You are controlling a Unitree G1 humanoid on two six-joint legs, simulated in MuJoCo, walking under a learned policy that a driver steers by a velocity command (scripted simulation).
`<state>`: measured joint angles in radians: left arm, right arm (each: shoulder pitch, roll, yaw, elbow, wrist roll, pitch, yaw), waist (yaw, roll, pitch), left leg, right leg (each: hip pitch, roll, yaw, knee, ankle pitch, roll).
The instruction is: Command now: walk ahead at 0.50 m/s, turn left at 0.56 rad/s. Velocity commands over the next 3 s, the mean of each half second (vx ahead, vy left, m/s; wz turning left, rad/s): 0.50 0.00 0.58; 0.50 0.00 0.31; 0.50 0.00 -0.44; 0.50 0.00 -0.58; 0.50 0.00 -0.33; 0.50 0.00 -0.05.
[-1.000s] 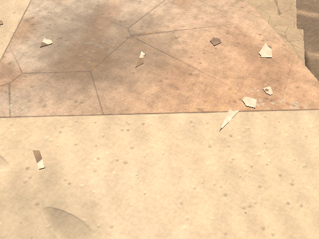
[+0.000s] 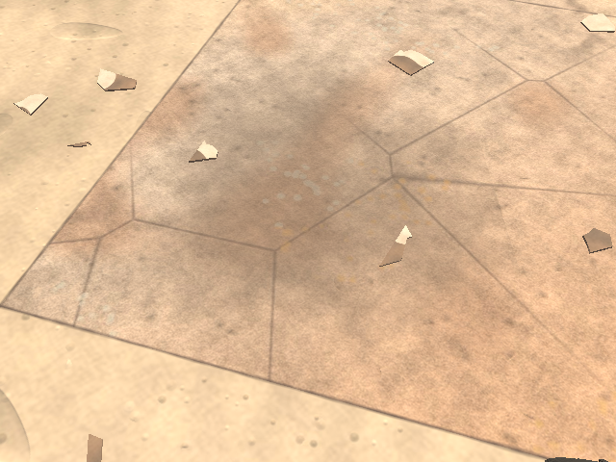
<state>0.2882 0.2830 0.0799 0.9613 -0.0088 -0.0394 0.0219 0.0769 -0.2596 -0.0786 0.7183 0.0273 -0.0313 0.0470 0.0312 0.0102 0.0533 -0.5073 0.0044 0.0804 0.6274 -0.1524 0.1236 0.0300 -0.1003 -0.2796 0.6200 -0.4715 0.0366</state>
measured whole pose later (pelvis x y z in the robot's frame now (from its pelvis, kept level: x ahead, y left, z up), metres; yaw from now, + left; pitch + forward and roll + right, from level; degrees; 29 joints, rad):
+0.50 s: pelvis +0.29 -0.01 +0.01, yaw +18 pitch +2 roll -1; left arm 0.02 0.27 0.06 0.76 0.01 -0.13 -0.03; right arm 0.38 -0.30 -0.09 0.76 0.02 -0.03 -0.02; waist -0.06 0.02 0.00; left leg -0.14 -0.07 -0.22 0.72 -0.53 0.05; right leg -0.47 0.03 0.01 0.53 -0.10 -0.01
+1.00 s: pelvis +0.52 +0.11 +0.01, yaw +25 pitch +3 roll -1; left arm 0.40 0.30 0.06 0.94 -0.02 -0.06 -0.01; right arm 0.02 -0.25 -0.04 0.59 0.00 -0.07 0.03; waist 0.09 0.01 0.04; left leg -0.49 0.03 0.02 0.55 -0.09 0.04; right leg -0.04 -0.06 -0.07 0.57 -0.46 0.02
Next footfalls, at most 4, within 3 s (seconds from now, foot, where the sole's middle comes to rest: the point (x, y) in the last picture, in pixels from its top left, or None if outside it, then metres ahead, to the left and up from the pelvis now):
0.46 right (367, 453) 0.47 -0.09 -0.75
0.98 left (198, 384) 0.60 0.28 -0.75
1.50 right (286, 259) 0.95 0.11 -0.75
1.98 left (220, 175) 1.23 0.31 -0.75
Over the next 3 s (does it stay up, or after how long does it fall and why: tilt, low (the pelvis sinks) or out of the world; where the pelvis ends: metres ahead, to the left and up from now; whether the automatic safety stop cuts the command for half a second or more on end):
stays up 1.59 0.07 0.01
